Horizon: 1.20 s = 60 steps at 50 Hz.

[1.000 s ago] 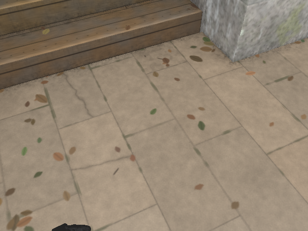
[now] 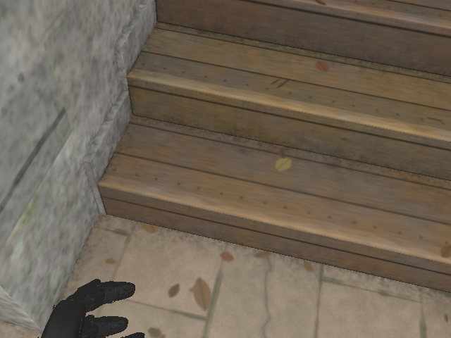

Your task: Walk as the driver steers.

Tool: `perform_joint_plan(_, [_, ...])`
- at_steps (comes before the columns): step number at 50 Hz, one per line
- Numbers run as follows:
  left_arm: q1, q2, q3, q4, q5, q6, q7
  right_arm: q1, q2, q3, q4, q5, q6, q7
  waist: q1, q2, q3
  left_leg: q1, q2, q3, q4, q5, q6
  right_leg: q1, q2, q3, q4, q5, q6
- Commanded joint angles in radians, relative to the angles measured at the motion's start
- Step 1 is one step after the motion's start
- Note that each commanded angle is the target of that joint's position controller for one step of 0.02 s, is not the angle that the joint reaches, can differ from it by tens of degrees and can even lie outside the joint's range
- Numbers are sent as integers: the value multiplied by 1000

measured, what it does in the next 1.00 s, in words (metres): walks ahead, turning right: right foot, then left foot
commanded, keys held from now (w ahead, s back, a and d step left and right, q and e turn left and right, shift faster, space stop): e+shift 0.72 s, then shift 0.02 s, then q+shift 0.26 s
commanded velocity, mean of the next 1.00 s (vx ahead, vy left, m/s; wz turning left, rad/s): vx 0.11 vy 0.00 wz -0.61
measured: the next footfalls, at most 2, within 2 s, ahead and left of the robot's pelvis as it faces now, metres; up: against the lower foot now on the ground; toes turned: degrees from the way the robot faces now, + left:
right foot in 0.04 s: +0.28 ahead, -0.06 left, +0.00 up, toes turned -2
left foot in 0.70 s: +0.42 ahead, +0.06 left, +0.00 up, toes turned -49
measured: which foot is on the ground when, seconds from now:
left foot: down 0.00-0.04, up 0.06-0.68, down 0.70-1.00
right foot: up 0.00-0.02, down 0.04-0.70, up 0.72-1.00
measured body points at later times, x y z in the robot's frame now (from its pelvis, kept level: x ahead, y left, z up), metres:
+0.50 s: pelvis +0.21 -0.01 +0.02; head +0.23 -0.06 +0.47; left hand +0.38 +0.26 -0.07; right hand +0.27 -0.33 -0.09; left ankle +0.36 +0.13 -0.66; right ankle +0.24 -0.06 -0.72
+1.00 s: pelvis +0.30 +0.02 +0.02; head +0.34 +0.02 +0.47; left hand +0.60 +0.12 -0.08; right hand +0.21 -0.26 -0.08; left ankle +0.40 +0.09 -0.72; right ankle +0.17 -0.08 -0.68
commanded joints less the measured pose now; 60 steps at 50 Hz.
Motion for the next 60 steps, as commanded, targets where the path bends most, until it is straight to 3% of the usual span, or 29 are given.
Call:
perform_joint_plan(1, [401,150,47,102,29,-4,13,-89,-185,-43,-65,-17,-9,-24,232,203,-173,-205,182,73,492,1240,-137,534,99,-22,-21,21,-40])
perform_joint_plan(2, [590,203,72,156,32,-9,24,-183,-181,-45,-89,-15,-9,-26,342,153,-230,-318,98,132,890,892,-158,672,-12,82,-77,158,-107])
perform_joint_plan(3, [575,275,96,149,22,-1,30,-65,-38,-21,-134,-9,-6,-26,197,-175,-349,-681,-35,122,1323,-219,-184,1007,-283,373,211,977,-217])
perform_joint_plan(4, [456,287,112,107,24,2,23,110,-76,-2,-124,42,9,-28,134,-104,-629,-855,-3,-54,1551,-162,-184,1212,-428,736,98,838,-417])
perform_joint_plan(5, [283,230,111,21,-3,15,39,74,-124,3,-120,9,27,-35,114,69,-586,-794,77,-71,1497,9,-165,1017,-381,722,-16,473,-404])
perform_joint_plan(6, [244,167,88,25,-16,28,44,-29,-160,-3,-154,-22,29,-21,90,154,-357,-810,103,-43,1392,15,-158,786,-306,629,-77,269,-350])
perform_joint_plan(7, [275,146,79,57,-25,32,41,-131,-158,-4,-191,-48,36,-15,90,221,-231,-816,121,-32,1286,7,-164,629,-235,565,-116,225,-299])
perform_joint_plan(9, [318,176,86,90,-28,43,37,-165,-118,6,-223,-70,95,-26,71,183,-133,-753,136,-23,1122,17,-166,443,-168,503,-137,256,-216])
perform_joint_plan(13, [324,231,114,81,-15,67,34,-175,-85,7,-257,-54,154,-25,53,28,-204,-730,114,-29,907,70,-176,402,-79,489,-94,237,-51])
perform_joint_plan(17, [346,239,126,60,-33,114,64,-289,-124,-3,-278,-33,154,-8,109,-56,-193,-774,114,-66,787,160,-179,437,-24,568,-154,-198,55])
perform_joint_plan(22, [417,255,147,75,-25,143,69,-395,-152,-9,-280,-15,124,-11,168,-68,-112,-905,107,-131,681,156,-183,600,-49,732,-170,-453,28])
perform_joint_plan(27, [403,265,149,83,-19,123,64,-426,-170,-11,-263,-5,108,-21,165,-91,-90,-827,77,-148,573,99,-165,612,-46,787,-108,-306,-24])
perform_joint_plan(28, [306,221,136,16,-87,113,99,-450,-152,-23,-285,38,54,-33,128,-100,-104,-768,53,-212,468,93,-180,599,-42,800,-114,-370,-41])
perform_joint_plan(32, [273,263,141,-39,-59,144,104,-436,-192,-41,-250,31,3,-14,138,-106,-116,-494,38,-160,194,191,-205,521,20,817,-69,-302,-42])
perform_joint_plan(34, [290,211,121,-63,-61,146,93,-394,-202,-42,-239,30,6,-8,136,-44,-123,-350,113,-152,17,382,-176,445,85,768,54,-492,0])
perform_joint_plan(36, [398,138,96,-59,-44,149,83,-358,-249,-42,-272,-13,37,-14,178,217,-224,-103,453,-371,136,784,9,177,242,483,448,-970,66])
perform_joint_plan(37, [372,253,122,-109,-54,130,73,-332,-283,-57,-252,-35,48,-12,180,361,-225,-207,604,-540,54,665,128,86,163,403,596,-913,100])
perform_joint_plan(38, [361,319,138,-87,-44,132,76,-363,-246,-63,-270,-11,48,-16,163,262,-167,-288,533,-479,46,489,123,97,96,351,680,-812,127])
perform_joint_plan(39, [351,318,140,-66,-38,143,82,-392,-206,-51,-282,-1,56,-20,155,179,-126,-345,450,-378,62,383,83,103,90,329,742,-735,134])
perform_joint_plan(42, [323,175,91,-80,-11,148,88,-365,-204,-40,-270,4,74,-17,135,115,-56,-486,341,-274,30,392,81,160,107,258,809,-662,151])
perform_joint_plan(44, [296,92,59,-96,2,139,86,-353,-137,-17,-250,-2,75,-4,140,151,-83,-448,271,-226,37,382,57,215,38,198,557,-639,157])
perform_joint_plan(48, [209,134,75,-129,-18,121,97,-274,-267,-69,-258,11,105,5,66,267,-130,-305,306,-364,92,597,96,252,59,147,291,-659,173])
perform_joint_plan(52, [234,147,88,-109,-33,105,89,-265,-256,-83,-254,37,118,-1,86,265,-175,-239,325,-483,108,681,85,335,82,200,85,-615,130])
perform_joint_plan(55, [305,186,111,-69,-54,91,79,-285,-200,-71,-267,70,133,-14,130,242,-180,-436,233,-443,154,456,-24,637,13,201,-217,-383,70])
perform_joint_plan(56, [324,210,117,-60,-44,94,84,-227,-136,-58,-255,63,136,-16,108,113,-222,-571,161,-348,295,118,-77,789,-134,292,-197,-321,20])
perform_joint_plan(57, [248,274,129,-84,-8,108,90,-178,-98,-49,-280,39,122,-6,55,-166,-184,-800,41,-152,476,-175,-135,788,-358,489,-131,-87,-113])
perform_joint_plan(58, [192,209,119,-107,29,100,86,-172,-209,-85,-261,34,111,-6,72,-146,-138,-823,109,-100,710,-221,-187,658,-432,463,-148,31,-194])
perform_joint_plan(59, [130,148,101,-123,27,90,88,-164,-252,-103,-241,38,117,-6,51,-93,-104,-805,138,-78,835,-169,-202,601,-365,365,-143,37,-167])
perform_joint_plan(60, [87,117,92,-131,14,81,91,-138,-230,-104,-220,32,135,-9,35,-75,-91,-813,146,-65,924,-103,-216,579,-291,275,-129,13,-124])
Keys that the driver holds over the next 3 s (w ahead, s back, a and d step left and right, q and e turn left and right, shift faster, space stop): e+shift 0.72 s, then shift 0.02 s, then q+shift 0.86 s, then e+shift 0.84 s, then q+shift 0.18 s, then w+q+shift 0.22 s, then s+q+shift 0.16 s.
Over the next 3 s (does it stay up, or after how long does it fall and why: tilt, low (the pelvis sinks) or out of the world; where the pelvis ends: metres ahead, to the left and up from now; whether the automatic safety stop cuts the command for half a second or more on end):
stays up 0.40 -0.08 0.01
